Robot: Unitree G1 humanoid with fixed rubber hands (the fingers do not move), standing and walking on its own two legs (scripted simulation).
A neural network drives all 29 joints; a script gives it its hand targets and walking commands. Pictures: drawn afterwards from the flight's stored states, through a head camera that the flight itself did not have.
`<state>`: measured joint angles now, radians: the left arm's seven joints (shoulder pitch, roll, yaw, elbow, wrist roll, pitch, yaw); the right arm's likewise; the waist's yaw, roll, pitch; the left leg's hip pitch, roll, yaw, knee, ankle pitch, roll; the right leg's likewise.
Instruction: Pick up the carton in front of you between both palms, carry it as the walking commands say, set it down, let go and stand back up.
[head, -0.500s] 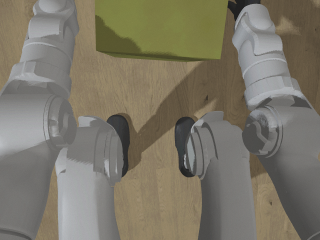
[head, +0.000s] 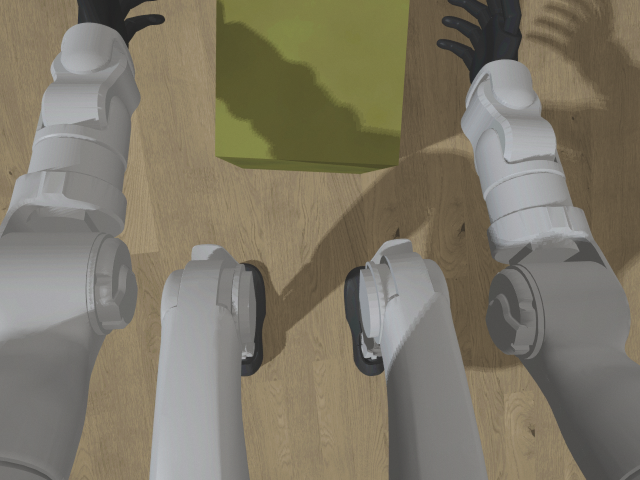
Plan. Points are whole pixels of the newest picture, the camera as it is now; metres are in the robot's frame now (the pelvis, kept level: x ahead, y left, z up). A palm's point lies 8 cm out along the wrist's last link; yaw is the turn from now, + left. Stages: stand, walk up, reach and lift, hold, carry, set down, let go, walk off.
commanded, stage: set down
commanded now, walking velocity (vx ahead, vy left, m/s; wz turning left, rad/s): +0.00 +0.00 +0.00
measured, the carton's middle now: (307, 96) +0.52 +0.00 -0.30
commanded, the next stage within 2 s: let go in 0.72 s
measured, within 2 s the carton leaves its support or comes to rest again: neither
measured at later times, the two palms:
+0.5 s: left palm out of the picture +0.54 +0.21 +0.02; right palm out of the picture +0.51 -0.19 +0.03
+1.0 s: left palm out of the picture +0.47 +0.23 +0.14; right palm out of the picture +0.46 -0.19 +0.15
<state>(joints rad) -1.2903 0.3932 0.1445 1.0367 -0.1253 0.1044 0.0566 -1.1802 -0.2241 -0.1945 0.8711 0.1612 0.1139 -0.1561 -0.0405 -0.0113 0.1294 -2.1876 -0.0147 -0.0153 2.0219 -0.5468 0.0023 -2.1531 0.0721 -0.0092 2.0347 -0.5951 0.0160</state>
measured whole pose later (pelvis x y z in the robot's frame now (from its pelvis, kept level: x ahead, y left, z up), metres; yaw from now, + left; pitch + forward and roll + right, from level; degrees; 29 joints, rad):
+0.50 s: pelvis +0.02 +0.01 +0.13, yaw +0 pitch +47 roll -2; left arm -1.15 0.36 0.20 0.89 -0.04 0.18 0.00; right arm -1.03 -0.21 -0.28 0.74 0.10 0.16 -0.09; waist -0.05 0.01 -0.07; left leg -1.93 -0.03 -0.02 1.55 -0.44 0.01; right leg -1.89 0.05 0.01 1.55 -0.49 0.02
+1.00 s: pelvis +0.06 +0.01 +0.26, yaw +2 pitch +40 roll -1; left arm -0.73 0.21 0.24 0.71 0.11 0.14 0.02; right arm -0.64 -0.18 -0.26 0.65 -0.07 0.11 0.04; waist -0.03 0.00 -0.09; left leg -1.38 -0.04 -0.03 0.97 -0.29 0.01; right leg -1.35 0.03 0.03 0.98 -0.34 0.01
